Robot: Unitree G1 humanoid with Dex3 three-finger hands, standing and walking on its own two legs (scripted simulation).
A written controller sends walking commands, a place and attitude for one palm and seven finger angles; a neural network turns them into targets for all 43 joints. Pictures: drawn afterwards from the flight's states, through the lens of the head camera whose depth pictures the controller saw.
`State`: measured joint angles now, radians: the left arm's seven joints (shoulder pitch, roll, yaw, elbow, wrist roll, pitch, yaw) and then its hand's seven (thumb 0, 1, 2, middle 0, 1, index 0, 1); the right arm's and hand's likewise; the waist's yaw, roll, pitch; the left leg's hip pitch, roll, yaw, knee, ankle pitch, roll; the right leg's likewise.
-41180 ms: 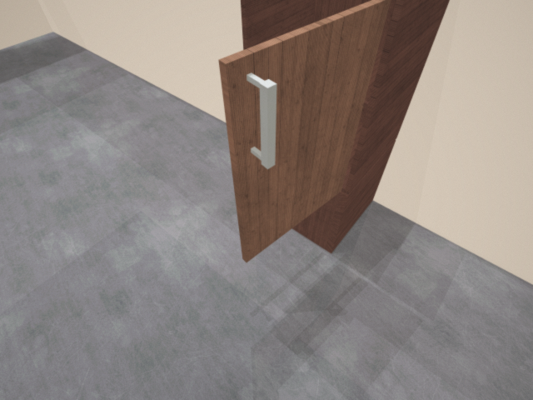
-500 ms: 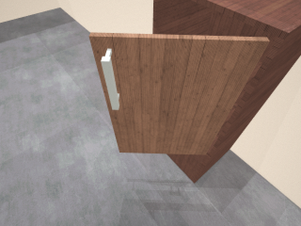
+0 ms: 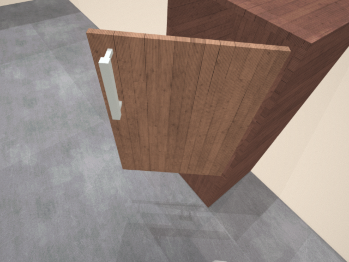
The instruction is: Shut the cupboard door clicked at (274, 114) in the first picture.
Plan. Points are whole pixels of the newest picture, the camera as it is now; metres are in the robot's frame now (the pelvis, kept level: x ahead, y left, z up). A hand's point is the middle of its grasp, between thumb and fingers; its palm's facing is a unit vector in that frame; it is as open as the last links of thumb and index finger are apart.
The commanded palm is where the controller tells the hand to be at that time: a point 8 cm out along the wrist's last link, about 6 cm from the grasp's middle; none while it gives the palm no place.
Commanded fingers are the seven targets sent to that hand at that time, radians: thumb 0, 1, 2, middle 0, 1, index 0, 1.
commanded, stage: come to a stop and stand still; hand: left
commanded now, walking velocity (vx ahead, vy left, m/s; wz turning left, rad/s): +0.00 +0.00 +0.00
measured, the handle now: (113, 87) +0.47 +0.18 +0.13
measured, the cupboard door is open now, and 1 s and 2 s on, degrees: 49 49 49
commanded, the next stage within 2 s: look again from close up in 0.86 s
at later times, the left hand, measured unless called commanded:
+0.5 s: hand out of the picture +0.03 +0.12 -0.19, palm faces +0.00 -0.98 -0.17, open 7.3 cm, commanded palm none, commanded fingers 0.00 0.90 0.90 -0.20 -0.30 -0.20 -0.30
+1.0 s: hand out of the picture +0.05 +0.16 -0.17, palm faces -0.04 -0.95 -0.30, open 7.4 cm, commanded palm none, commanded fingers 0.00 0.90 0.90 -0.20 -0.30 -0.20 -0.30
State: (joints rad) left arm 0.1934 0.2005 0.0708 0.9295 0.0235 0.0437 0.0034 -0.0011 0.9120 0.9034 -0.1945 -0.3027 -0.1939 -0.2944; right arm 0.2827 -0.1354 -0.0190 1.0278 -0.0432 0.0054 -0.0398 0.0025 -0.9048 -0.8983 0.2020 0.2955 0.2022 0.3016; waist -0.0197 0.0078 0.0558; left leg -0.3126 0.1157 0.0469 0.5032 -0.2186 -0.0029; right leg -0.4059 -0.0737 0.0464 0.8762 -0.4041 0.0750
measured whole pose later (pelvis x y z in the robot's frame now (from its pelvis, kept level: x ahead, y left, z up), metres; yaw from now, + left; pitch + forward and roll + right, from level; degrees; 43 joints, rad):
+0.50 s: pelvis +0.01 -0.05 -0.01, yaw -1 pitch -1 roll +0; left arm 0.24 0.18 0.01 1.07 0.01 0.00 0.02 0.00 0.92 0.90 -0.20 -0.30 -0.20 -0.30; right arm 0.20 -0.16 -0.02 1.08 -0.02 0.01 -0.02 0.00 -0.92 -0.90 0.20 0.30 0.20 0.30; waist 0.01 -0.03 0.07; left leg -0.24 0.08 -0.01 0.51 -0.24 -0.07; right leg -0.17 -0.05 0.03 0.50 -0.31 0.06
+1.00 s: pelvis +0.01 -0.05 -0.01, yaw -2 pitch -1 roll +1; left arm 0.24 0.22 0.01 1.05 0.02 0.00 0.02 0.00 0.91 0.90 -0.20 -0.30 -0.20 -0.29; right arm 0.25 -0.20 -0.01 1.01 -0.02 0.01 -0.01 0.00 -0.91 -0.90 0.20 0.30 0.20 0.30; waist -0.01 0.03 0.06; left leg -0.27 0.06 0.02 0.55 -0.27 -0.06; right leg -0.22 -0.08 0.06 0.59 -0.36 0.07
